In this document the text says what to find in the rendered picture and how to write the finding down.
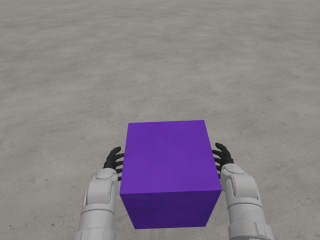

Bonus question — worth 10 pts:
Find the robot right hand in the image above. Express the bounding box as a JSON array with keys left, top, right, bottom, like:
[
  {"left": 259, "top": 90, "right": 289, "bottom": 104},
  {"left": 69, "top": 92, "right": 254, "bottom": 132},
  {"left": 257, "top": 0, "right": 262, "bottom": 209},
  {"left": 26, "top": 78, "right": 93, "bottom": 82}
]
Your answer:
[{"left": 212, "top": 142, "right": 234, "bottom": 179}]

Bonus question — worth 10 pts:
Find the carton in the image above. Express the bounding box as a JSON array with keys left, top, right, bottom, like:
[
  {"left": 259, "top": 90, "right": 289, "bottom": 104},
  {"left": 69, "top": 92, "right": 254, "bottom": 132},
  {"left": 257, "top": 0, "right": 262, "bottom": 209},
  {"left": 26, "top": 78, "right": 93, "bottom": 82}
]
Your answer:
[{"left": 119, "top": 120, "right": 222, "bottom": 229}]

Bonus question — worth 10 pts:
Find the left robot forearm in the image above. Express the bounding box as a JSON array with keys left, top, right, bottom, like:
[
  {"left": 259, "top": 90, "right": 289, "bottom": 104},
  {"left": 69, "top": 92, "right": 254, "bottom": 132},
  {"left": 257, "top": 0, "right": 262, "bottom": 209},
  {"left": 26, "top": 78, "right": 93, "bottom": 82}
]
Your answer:
[{"left": 73, "top": 168, "right": 119, "bottom": 240}]

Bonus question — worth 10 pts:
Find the right robot forearm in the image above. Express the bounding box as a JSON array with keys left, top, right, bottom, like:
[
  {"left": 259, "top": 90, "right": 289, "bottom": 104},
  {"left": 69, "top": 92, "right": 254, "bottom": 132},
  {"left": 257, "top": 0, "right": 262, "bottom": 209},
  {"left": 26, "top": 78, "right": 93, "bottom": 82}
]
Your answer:
[{"left": 220, "top": 163, "right": 275, "bottom": 240}]

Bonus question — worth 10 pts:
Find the robot left hand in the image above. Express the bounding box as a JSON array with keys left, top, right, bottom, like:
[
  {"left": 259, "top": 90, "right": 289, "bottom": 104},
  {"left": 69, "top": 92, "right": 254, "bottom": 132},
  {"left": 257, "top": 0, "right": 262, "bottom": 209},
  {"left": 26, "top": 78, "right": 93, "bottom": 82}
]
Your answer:
[{"left": 103, "top": 146, "right": 125, "bottom": 181}]

